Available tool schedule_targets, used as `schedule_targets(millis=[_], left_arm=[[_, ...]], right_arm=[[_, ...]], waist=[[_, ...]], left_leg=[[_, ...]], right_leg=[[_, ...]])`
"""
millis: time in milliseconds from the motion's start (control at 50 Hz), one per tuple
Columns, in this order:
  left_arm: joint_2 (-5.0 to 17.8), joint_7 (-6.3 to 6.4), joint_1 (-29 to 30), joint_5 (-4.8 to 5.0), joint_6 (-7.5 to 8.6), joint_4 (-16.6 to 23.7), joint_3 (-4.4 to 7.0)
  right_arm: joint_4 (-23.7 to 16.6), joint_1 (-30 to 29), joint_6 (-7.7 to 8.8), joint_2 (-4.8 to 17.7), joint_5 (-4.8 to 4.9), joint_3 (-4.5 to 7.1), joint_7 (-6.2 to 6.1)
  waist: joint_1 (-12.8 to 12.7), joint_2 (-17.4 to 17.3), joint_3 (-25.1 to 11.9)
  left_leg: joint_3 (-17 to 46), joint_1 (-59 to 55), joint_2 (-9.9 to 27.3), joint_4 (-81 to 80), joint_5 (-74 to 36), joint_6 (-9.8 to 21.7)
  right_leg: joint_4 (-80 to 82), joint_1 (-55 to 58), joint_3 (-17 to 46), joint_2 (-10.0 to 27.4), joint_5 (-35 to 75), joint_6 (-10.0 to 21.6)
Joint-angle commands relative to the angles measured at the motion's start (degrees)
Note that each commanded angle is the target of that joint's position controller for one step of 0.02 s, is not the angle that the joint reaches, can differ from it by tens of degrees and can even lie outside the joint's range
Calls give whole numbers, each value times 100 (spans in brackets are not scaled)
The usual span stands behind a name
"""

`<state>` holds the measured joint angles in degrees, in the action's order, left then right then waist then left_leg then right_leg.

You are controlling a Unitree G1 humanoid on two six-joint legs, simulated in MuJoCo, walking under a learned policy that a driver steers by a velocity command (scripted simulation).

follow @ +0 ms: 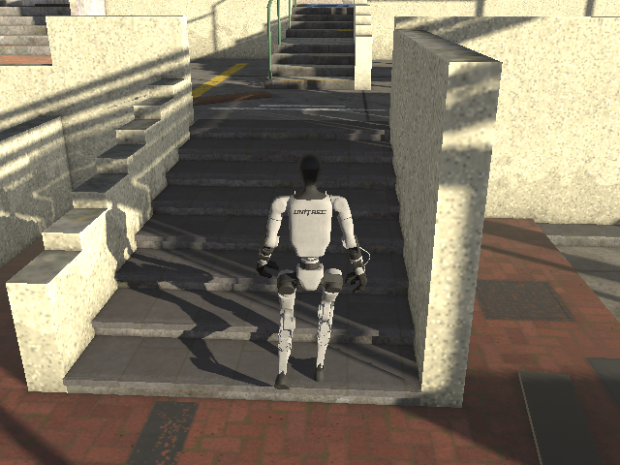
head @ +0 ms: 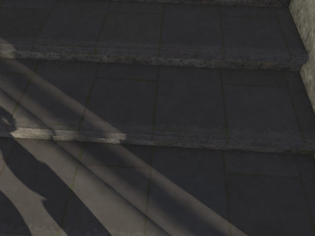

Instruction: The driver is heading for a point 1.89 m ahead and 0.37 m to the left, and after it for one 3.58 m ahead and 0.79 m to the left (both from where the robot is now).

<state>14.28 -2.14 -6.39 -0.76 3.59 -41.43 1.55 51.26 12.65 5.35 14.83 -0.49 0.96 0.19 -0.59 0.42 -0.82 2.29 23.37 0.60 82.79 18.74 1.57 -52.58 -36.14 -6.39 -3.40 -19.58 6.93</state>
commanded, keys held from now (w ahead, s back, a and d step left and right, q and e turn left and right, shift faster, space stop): e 0.02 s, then q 0.86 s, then no key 0.12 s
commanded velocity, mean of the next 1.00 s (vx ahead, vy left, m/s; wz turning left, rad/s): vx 0.07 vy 0.00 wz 0.28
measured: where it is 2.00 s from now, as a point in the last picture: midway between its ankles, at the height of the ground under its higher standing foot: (147, 167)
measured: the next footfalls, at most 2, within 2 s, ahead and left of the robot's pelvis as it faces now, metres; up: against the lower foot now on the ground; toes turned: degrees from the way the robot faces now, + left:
left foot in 0.54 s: +0.28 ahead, +0.16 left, +0.00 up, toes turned +9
right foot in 1.14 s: +0.44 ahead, -0.07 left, +0.11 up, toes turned +28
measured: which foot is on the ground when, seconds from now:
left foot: up 0.00-0.52, down 0.54-1.00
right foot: down 0.00-0.54, up 0.56-1.00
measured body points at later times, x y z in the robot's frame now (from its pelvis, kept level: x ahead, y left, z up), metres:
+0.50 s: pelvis +0.19 +0.04 +0.05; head +0.22 +0.05 +0.50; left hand +0.30 +0.31 -0.07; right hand +0.34 -0.19 -0.07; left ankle +0.23 +0.16 -0.65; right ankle +0.08 -0.05 -0.68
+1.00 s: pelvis +0.27 +0.04 +0.06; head +0.30 +0.08 +0.51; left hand +0.40 +0.32 -0.03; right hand +0.46 -0.18 -0.03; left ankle +0.24 +0.16 -0.68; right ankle +0.33 -0.10 -0.43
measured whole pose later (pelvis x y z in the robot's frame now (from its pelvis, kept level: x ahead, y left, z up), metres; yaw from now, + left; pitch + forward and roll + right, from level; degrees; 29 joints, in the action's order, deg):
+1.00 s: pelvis +0.27 +0.04 +0.06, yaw +23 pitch +3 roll -3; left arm 11.6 3.2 -5.4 -0.6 -0.6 -29.2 -1.0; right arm 36.1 18.0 -4.5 14.0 -0.1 1.4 -5.7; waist 1.1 2.0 0.8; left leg 14.1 18.3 -3.4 29.8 14.1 0.6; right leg -108.2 -55.0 1.5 -1.3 -24.8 -7.5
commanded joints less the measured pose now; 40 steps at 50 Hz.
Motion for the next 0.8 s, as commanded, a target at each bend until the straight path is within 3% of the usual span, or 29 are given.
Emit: schedule_targets(millis=[20,40,60,80,100,120,140,200,240,260,320,400,440,460,480,500,520,540,560,580,600,620,640,660,700,760,800], left_arm=[[205,-5,-484,57,109,-15,80],[151,-11,-348,42,129,-23,59],[208,-1,-205,96,159,-43,72],[381,4,-104,120,197,-21,112],[362,67,-134,81,199,-48,112],[363,119,-133,14,235,-7,77],[386,180,-248,-47,264,-82,67],[515,335,-391,-110,136,-143,75],[365,379,-603,-238,-3,-268,13],[509,408,-575,-246,-80,-228,47],[649,486,-505,-174,-269,-141,120],[695,663,-446,-40,-451,72,194],[822,705,-318,44,-510,174,250],[885,691,-140,32,-526,258,264],[966,686,-146,83,-530,255,292],[980,673,-76,146,-510,255,303],[911,623,82,209,-441,263,287],[768,530,37,129,-278,257,244],[-60,406,133,-291,-123,521,-8],[24,270,-226,-73,14,409,-25],[401,202,-193,130,0,364,60],[530,225,113,86,-30,424,92],[485,314,365,1,-97,474,93],[506,359,371,5,-184,612,116],[299,369,163,48,-329,695,84],[149,450,178,59,-350,869,3],[97,479,268,60,-357,1057,-43]], right_arm=[[-828,-15,52,218,50,87,-3],[-853,233,-31,232,97,94,-8],[-862,350,-72,229,100,63,-24],[-836,351,-110,283,111,67,-70],[-901,113,-137,182,29,39,-113],[-910,-8,-138,190,-25,57,-144],[-912,-82,-128,188,-50,67,-168],[-861,-232,-199,65,83,71,-171],[-745,-236,-374,-32,70,72,-104],[-858,-337,-422,130,79,135,-71],[-1152,-715,-490,344,71,251,-19],[-1349,-852,-502,145,99,231,54],[-1400,-819,-490,78,138,208,133],[-1364,-630,-486,65,120,209,177],[-1349,-479,-482,141,106,246,194],[-1252,-73,-463,228,123,310,210],[-1069,513,-425,348,136,397,206],[-1011,987,-404,693,106,533,97],[-1080,1208,-396,1421,-81,648,-70],[-1333,1307,-333,1307,-374,560,-68],[-1554,658,-356,1236,-306,601,-75],[-1654,244,-426,993,-98,552,-123],[-1726,58,-494,804,18,470,-170],[-1770,-42,-532,745,79,420,-191],[-1786,112,-605,766,26,394,-242],[-1796,439,-677,874,-36,399,-360],[-1785,618,-735,869,-16,372,-426]], waist=[[292,-177,-216],[501,-98,-200],[621,-104,-123],[647,-186,-53],[562,-229,-136],[494,-51,-399],[433,122,-537],[185,479,-782],[-12,534,-872],[-71,543,-767],[-243,474,-316],[-312,347,-18],[-267,308,-44],[-157,392,-201],[-91,508,-415],[131,583,-600],[479,505,-736],[736,176,-883],[489,-1619,-992],[554,-1159,-2446],[435,-611,-2113],[397,-275,-1326],[342,72,-879],[151,20,-551],[88,-533,-448],[216,-571,-623],[254,-598,-620]], left_leg=[[258,2012,219,1591,172,276],[266,2018,313,1356,-9,322],[268,2019,395,804,-296,308],[99,1889,403,-115,-476,249],[-10,1596,391,-946,-873,136],[-154,1379,347,-1412,-1293,25],[-154,1308,340,-1831,-1610,-78],[-223,946,264,-3229,-2064,-273],[-277,1033,332,-2940,-1707,-368],[-207,1426,365,-2671,-1330,-401],[-78,2524,476,-2053,-159,-489],[-232,2912,457,-2020,492,-614],[-465,2242,337,-2956,255,-577],[-697,1501,132,-3406,188,-486],[-930,912,-126,-3896,0,-385],[-1085,270,-349,-4575,-460,-259],[-1161,-592,-529,-5695,-1465,-64],[-497,-1844,-335,-6218,-2794,199],[1831,-3313,1479,-5481,-7521,1003],[3298,-3816,2357,-5512,-7895,2191],[2961,-3474,2210,-5644,-6047,2340],[2438,-3002,1809,-5703,-4784,1999],[2188,-2459,1563,-5781,-4119,1677],[2001,-1757,1341,-5920,-3800,1533],[1848,-1314,1160,-6069,-4017,1493],[1867,-1564,1065,-6000,-4106,1421],[1979,-1829,1016,-5913,-3609,1318]], right_leg=[[2999,1632,2810,1287,2448,697],[3203,1595,2376,1174,2472,574],[3244,1464,1936,1058,2643,484],[3441,1373,1498,889,2893,419],[3537,1358,1070,709,3498,248],[3589,1536,851,713,4460,243],[3597,1726,644,759,5061,201],[3593,2403,246,892,5150,-23],[3341,2955,499,1390,5599,108],[3314,3262,657,1610,5545,268],[3187,4064,1024,2136,4985,694],[2967,4538,1026,2261,4966,679],[2782,4283,707,2031,5137,487],[2582,3969,491,1896,5786,396],[2282,3889,346,1746,6377,284],[1789,3791,200,1608,6605,141],[1071,3542,-27,1353,6226,-93],[6,2493,-95,993,4323,-516],[-2387,196,-109,126,-1796,-974],[-3655,-108,1369,-142,-1826,-1130],[-4029,-460,1466,90,-1454,-1172],[-4044,-936,1232,212,-1137,-1182],[-4067,-1078,1116,314,-940,-1216],[-3849,-827,1120,367,-796,-1246],[-4851,-804,842,159,-929,-1304],[-5952,-1508,752,75,-791,-1359],[-6473,-2119,812,103,-751,-1350]])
